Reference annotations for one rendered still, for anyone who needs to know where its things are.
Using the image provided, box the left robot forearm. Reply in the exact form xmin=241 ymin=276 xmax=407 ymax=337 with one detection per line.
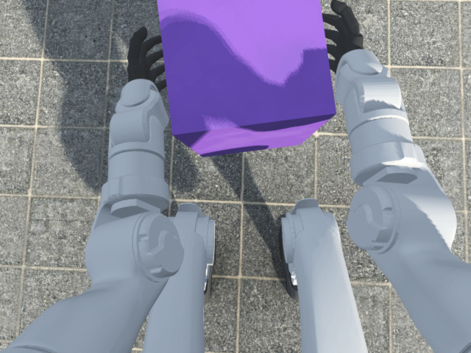
xmin=89 ymin=79 xmax=170 ymax=237

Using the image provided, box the robot right hand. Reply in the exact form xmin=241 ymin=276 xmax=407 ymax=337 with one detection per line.
xmin=322 ymin=0 xmax=364 ymax=74

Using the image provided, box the robot right upper arm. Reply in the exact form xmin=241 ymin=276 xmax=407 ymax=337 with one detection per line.
xmin=346 ymin=182 xmax=471 ymax=353

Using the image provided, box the robot left upper arm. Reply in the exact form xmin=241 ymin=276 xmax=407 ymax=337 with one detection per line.
xmin=0 ymin=211 xmax=184 ymax=353

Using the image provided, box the robot right thigh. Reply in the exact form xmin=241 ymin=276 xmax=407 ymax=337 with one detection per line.
xmin=281 ymin=207 xmax=368 ymax=353

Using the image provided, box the carton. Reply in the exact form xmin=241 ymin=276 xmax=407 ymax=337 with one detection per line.
xmin=157 ymin=0 xmax=336 ymax=157

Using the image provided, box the right robot foot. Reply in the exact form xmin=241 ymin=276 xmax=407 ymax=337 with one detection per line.
xmin=279 ymin=226 xmax=299 ymax=301

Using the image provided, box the robot left hand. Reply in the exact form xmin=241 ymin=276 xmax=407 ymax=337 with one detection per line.
xmin=127 ymin=26 xmax=167 ymax=92

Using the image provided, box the right robot forearm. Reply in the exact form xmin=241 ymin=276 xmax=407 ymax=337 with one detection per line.
xmin=335 ymin=49 xmax=457 ymax=226

